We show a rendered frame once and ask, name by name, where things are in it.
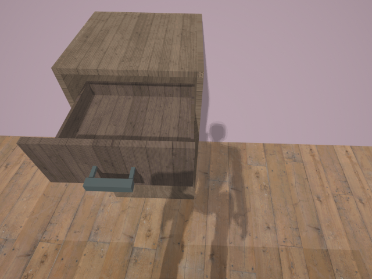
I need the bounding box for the handle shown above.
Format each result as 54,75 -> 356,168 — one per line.
83,166 -> 135,192

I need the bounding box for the drawer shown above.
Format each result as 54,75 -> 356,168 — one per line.
17,81 -> 195,187

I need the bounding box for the cabinet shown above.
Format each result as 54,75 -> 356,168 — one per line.
51,12 -> 204,199

